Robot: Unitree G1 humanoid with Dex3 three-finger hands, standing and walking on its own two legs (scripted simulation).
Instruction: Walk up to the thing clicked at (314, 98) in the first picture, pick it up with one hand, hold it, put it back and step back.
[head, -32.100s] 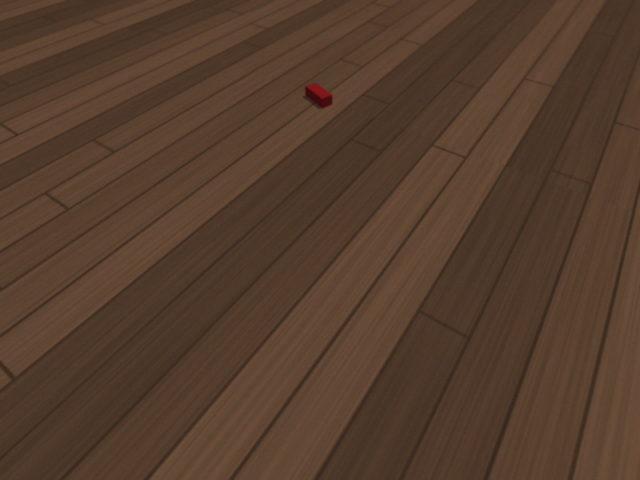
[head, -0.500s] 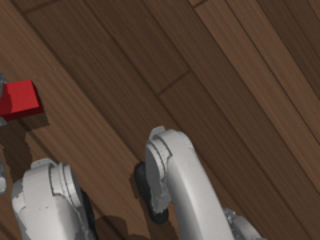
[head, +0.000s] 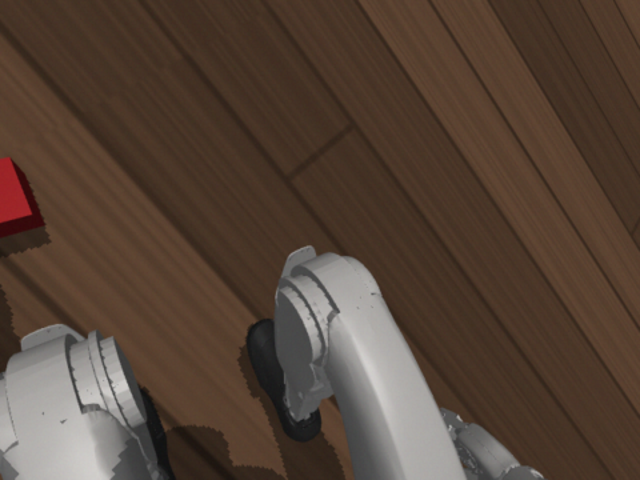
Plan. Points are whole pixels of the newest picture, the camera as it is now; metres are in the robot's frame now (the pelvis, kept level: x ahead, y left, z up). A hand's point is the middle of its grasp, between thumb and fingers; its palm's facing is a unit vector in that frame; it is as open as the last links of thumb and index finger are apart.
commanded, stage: rest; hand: left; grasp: from above
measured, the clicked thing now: out of the picture +0.46 +0.30 -0.27
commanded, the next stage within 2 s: open in 0.32 s
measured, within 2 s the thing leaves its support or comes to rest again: neither
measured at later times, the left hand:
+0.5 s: hand out of the picture +0.45 +0.30 -0.24, palm faces -0.45 -0.14 -0.88, open 10.3 cm
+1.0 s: hand out of the picture +0.46 +0.30 -0.24, palm faces -0.43 -0.13 -0.89, open 13.0 cm
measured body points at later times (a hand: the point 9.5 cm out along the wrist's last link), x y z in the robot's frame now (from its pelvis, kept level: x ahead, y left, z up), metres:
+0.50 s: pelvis +0.00 +0.00 +0.00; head +0.27 +0.11 +0.34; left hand +0.47 +0.30 -0.19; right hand +0.04 -0.25 -0.06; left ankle +0.06 +0.12 -0.27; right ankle +0.11 -0.10 -0.27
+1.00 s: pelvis +0.00 +0.00 +0.00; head +0.27 +0.12 +0.33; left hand +0.48 +0.30 -0.19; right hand +0.02 -0.25 -0.05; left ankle +0.06 +0.12 -0.27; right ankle +0.11 -0.10 -0.27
